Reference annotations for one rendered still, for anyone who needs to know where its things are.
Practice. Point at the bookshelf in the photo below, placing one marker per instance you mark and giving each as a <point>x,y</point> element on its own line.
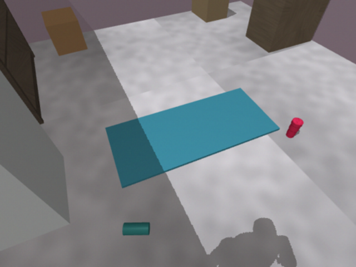
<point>17,62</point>

